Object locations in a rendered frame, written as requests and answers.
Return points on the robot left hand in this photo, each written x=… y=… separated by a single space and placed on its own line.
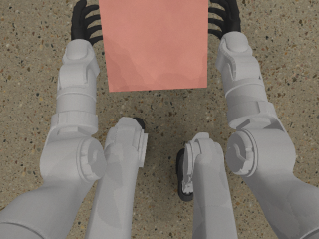
x=79 y=27

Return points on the left robot forearm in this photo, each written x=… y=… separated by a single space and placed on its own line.
x=76 y=95

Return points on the right robot forearm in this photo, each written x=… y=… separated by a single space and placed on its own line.
x=247 y=102

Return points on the robot right hand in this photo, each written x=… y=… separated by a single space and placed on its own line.
x=230 y=15

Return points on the robot left thigh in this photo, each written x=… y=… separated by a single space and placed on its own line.
x=111 y=214

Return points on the robot left upper arm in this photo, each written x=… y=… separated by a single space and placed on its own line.
x=69 y=168

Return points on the robot right upper arm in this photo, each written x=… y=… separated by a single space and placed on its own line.
x=265 y=158

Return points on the robot thigh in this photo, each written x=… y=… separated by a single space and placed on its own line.
x=213 y=216
x=111 y=214

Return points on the carton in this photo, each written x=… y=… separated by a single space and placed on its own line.
x=154 y=45

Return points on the robot right thigh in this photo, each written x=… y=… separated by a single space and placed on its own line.
x=213 y=216

